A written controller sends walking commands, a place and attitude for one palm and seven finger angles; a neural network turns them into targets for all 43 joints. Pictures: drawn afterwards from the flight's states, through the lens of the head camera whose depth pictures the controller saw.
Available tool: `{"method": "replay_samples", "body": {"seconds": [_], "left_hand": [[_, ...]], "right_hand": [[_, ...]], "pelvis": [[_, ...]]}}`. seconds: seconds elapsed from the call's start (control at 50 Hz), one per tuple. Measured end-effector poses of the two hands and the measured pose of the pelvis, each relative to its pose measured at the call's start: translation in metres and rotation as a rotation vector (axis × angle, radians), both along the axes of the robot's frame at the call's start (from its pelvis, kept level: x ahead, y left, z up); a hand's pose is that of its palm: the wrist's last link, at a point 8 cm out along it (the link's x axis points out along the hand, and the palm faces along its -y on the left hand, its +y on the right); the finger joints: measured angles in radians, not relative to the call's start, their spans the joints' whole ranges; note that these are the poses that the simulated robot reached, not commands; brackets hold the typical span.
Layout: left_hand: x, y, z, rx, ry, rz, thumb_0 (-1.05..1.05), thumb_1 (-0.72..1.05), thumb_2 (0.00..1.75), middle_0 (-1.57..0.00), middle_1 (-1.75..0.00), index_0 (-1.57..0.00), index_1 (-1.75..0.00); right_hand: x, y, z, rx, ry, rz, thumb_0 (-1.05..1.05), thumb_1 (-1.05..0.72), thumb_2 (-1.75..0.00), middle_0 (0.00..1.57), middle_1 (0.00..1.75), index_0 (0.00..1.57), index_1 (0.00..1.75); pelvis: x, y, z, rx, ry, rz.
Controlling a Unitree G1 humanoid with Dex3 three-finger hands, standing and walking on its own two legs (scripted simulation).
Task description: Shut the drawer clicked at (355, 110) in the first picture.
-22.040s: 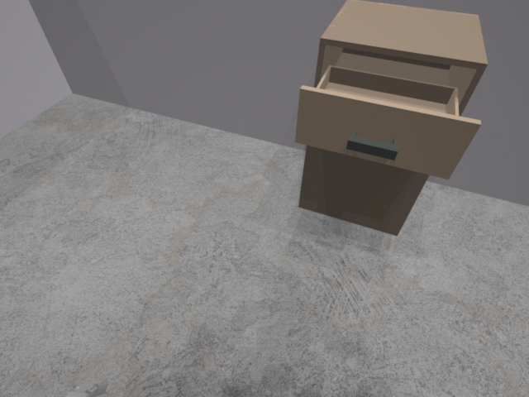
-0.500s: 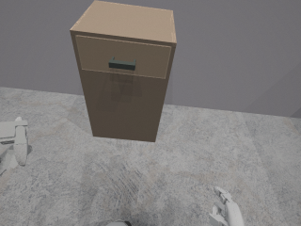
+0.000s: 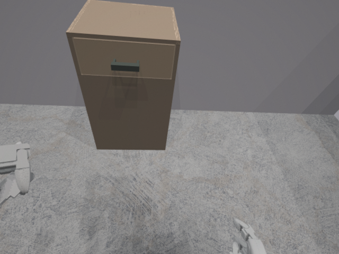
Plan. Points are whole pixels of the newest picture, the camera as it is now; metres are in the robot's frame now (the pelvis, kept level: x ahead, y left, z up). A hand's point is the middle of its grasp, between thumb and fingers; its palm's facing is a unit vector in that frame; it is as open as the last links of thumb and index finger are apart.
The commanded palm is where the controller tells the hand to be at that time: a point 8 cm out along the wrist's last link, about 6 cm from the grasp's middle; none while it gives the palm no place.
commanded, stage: stop stepping back and stand still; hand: left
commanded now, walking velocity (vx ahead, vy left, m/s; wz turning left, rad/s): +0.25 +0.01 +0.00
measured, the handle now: (125, 64) +0.91 +0.20 -0.04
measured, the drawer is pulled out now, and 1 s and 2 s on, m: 0.00 0.00 0.00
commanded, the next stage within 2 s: let the arm hang, fingers relaxed in 0.18 s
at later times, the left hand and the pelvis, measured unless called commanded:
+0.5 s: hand out of the picture +0.13 +0.18 -0.13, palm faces +0.07 -0.97 -0.24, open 3.1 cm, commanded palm none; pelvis -0.01 -0.02 -0.02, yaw +5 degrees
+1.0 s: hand out of the picture -0.02 +0.16 -0.16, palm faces +0.14 -0.97 -0.20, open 6.7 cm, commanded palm none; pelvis +0.00 -0.01 +0.01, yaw +6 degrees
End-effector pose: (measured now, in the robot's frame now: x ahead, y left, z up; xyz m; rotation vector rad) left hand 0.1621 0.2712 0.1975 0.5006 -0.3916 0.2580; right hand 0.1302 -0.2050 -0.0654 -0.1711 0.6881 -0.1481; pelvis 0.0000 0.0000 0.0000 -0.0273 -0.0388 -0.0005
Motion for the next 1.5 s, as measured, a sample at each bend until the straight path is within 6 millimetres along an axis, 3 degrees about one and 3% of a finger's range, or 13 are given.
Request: {"method": "replay_samples", "body": {"seconds": [0.1, 0.16, 0.28, 0.32, 0.4, 0.46, 0.52, 0.54, 0.64, 0.74, 0.88, 1.1, 1.5], "left_hand": [[-0.025, -0.012, 0.012, 0.153, 0.047, 0.021, 0.02, 0.88, 0.90, -1.41, -1.60, -1.41, -1.60], [-0.034, 0.002, 0.006, 0.121, 0.071, 0.106, 0.01, 0.88, 0.90, -1.41, -1.60, -1.41, -1.60], [-0.034, 0.024, -0.018, -0.041, 0.080, 0.235, 0.02, 0.88, 0.90, -1.41, -1.60, -1.41, -1.60], [-0.020, 0.028, -0.053, -0.079, 0.169, 0.216, 0.01, 0.89, 0.90, -1.41, -1.60, -1.41, -1.60], [0.000, 0.021, -0.184, -0.280, 0.699, 0.254, 0.01, 0.90, 0.90, -1.36, -1.57, -1.37, -1.56], [-0.022, -0.018, -0.261, -0.382, 1.044, 0.221, 0.01, 0.90, 0.90, -1.29, -1.50, -1.30, -1.49], [-0.064, -0.061, -0.315, -0.453, 1.261, 0.173, 0.02, 0.91, 0.90, -1.20, -1.41, -1.20, -1.40], [-0.077, -0.067, -0.322, -0.492, 1.279, 0.205, 0.02, 0.90, 0.90, -1.17, -1.39, -1.17, -1.37], [-0.113, -0.045, -0.321, -0.525, 1.338, 0.340, 0.02, 0.90, 0.90, -1.01, -1.27, -1.00, -1.17], [-0.151, -0.030, -0.331, -0.537, 1.482, 0.420, 0.02, 0.90, 0.90, -0.81, -1.02, -0.81, -0.97], [-0.183, -0.044, -0.330, -0.578, 1.618, 0.436, 0.01, 0.91, 0.90, -0.53, -0.69, -0.53, -0.67], [-0.192, -0.069, -0.335, -0.613, 1.677, 0.399, 0.02, 0.92, 0.90, -0.25, -0.36, -0.25, -0.36], [-0.190, -0.069, -0.336, -0.615, 1.711, 0.400, 0.01, 0.91, 0.90, -0.20, -0.30, -0.20, -0.30]], "right_hand": [[0.005, 0.000, -0.019, 0.047, 0.031, 0.027, 0.01, -0.90, -0.89, 0.20, 0.30, 0.21, 0.30], [0.006, -0.011, -0.031, 0.015, 0.105, 0.053, 0.01, -0.90, -0.89, 0.20, 0.30, 0.21, 0.30], [0.012, -0.034, -0.023, -0.081, 0.106, 0.023, 0.01, -0.90, -0.89, 0.20, 0.30, 0.21, 0.30], [0.018, -0.040, -0.032, -0.089, 0.100, 0.056, 0.01, -0.90, -0.89, 0.20, 0.30, 0.21, 0.30], [0.014, -0.043, -0.052, -0.070, 0.185, 0.089, 0.01, -0.91, -0.89, 0.20, 0.30, 0.20, 0.30], [-0.001, -0.043, -0.060, -0.046, 0.236, 0.098, 0.01, -0.91, -0.89, 0.19, 0.30, 0.20, 0.30], [-0.019, -0.047, -0.073, -0.017, 0.315, 0.079, 0.01, -0.91, -0.89, 0.20, 0.30, 0.20, 0.30], [-0.027, -0.048, -0.076, -0.012, 0.356, 0.073, 0.01, -0.91, -0.89, 0.20, 0.30, 0.20, 0.30], [-0.064, -0.050, -0.078, -0.017, 0.559, 0.076, 0.01, -0.91, -0.89, 0.20, 0.30, 0.20, 0.30], [-0.095, -0.046, -0.077, -0.013, 0.633, 0.032, 0.01, -0.91, -0.89, 0.20, 0.30, 0.20, 0.30], [-0.115, -0.028, -0.074, 0.016, 0.704, 0.029, 0.01, -0.91, -0.89, 0.19, 0.30, 0.20, 0.30], [-0.121, -0.017, -0.077, 0.047, 0.699, 0.003, 0.01, -0.92, -0.89, 0.20, 0.30, 0.20, 0.30], [-0.157, -0.005, -0.077, 0.067, 0.800, -0.044, 0.00, -0.91, -0.89, 0.19, 0.30, 0.20, 0.30]], "pelvis": [[-0.003, -0.009, -0.008, 0.012, 0.037, 0.009], [-0.007, -0.008, -0.008, 0.014, 0.020, 0.021], [0.006, -0.001, -0.006, 0.026, 0.020, 0.039], [0.006, 0.005, -0.015, 0.011, 0.037, 0.069], [-0.003, 0.005, -0.020, 0.039, 0.045, 0.097], [-0.009, -0.006, -0.020, 0.054, 0.037, 0.098], [-0.010, -0.019, -0.026, 0.075, 0.025, 0.086], [-0.011, -0.022, -0.025, 0.062, 0.019, 0.096], [-0.010, -0.026, -0.012, 0.013, 0.032, 0.135], [-0.008, -0.021, -0.008, 0.002, 0.048, 0.133], [-0.005, -0.016, 0.005, 0.021, 0.035, 0.113], [-0.004, -0.012, 0.008, 0.024, 0.009, 0.098], [0.004, -0.007, 0.008, 0.025, 0.015, 0.089]]}}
